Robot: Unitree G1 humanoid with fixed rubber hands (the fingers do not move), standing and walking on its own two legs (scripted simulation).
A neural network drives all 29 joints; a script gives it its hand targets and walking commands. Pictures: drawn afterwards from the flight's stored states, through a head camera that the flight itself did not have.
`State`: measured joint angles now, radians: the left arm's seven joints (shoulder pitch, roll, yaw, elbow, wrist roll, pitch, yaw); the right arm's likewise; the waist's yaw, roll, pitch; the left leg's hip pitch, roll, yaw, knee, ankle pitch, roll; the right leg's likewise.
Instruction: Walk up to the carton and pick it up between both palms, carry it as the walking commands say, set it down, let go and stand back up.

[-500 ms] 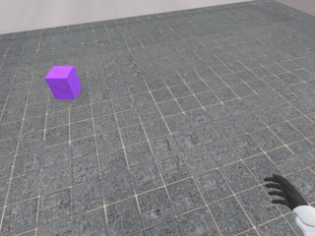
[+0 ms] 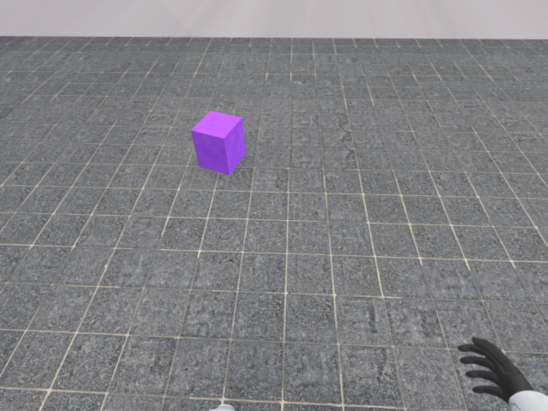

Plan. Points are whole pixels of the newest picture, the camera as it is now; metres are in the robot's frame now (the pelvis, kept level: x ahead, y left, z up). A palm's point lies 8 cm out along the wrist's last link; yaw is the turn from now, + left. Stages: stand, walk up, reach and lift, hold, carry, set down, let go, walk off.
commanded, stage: walk up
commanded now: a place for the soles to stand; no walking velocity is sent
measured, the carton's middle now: (219, 143) +1.57 +0.47 -0.64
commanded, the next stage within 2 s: none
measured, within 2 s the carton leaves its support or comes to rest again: neither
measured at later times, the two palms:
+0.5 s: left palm (45, 314) +0.27 +0.41 -0.05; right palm (431, 290) +0.41 -0.26 -0.11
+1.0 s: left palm (57, 238) +0.45 +0.52 -0.09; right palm (356, 186) +0.64 -0.13 -0.06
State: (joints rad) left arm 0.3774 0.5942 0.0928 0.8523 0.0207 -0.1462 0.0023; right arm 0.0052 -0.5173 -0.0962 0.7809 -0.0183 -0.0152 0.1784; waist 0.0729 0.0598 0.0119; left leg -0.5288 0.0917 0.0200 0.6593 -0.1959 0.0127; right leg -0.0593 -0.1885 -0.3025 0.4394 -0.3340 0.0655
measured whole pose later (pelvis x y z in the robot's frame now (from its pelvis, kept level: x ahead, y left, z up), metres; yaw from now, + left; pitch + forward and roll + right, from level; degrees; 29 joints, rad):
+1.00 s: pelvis +0.47 +0.18 +0.00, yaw +13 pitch -1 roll +1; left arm 0.32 0.49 0.04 0.85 0.00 -0.09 -0.05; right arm 0.22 -0.47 -0.07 0.79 -0.01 -0.08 0.06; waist -0.02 -0.04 0.04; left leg -0.23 -0.03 0.09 0.51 -0.27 0.06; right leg -0.53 -0.15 -0.05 0.85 -0.28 0.00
